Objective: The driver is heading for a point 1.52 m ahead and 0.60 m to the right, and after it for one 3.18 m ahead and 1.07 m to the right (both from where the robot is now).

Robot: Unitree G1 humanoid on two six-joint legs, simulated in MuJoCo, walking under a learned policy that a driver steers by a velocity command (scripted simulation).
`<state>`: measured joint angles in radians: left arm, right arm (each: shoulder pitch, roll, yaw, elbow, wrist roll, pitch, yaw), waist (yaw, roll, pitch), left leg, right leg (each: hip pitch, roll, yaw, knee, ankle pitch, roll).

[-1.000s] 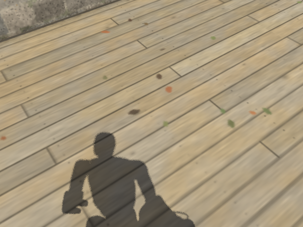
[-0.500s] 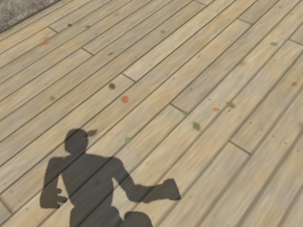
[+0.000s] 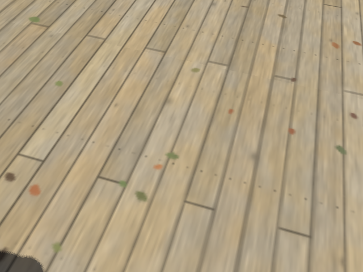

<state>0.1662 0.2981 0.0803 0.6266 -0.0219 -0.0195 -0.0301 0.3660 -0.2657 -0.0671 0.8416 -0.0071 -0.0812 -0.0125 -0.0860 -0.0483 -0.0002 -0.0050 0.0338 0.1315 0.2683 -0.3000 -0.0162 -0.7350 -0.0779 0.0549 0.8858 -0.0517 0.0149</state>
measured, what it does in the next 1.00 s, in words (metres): walks ahead, turning right: right foot, then left foot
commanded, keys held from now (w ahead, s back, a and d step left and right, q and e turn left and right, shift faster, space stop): w+e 0.50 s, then w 0.50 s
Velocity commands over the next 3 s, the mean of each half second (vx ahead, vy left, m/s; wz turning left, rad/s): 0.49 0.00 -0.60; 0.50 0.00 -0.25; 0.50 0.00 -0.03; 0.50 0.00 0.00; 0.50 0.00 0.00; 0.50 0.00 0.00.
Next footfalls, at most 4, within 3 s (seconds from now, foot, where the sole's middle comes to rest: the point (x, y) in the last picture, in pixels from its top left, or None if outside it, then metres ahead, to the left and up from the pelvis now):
0.16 right None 0.24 -0.15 -0.78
0.64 left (174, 250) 0.57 -0.02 -0.78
1.14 right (254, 209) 0.72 -0.36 -0.78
1.66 left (217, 139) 1.09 -0.26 -0.78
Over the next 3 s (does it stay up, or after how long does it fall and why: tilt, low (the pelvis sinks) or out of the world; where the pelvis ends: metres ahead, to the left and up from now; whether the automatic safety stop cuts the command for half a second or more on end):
stays up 1.57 -0.55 0.01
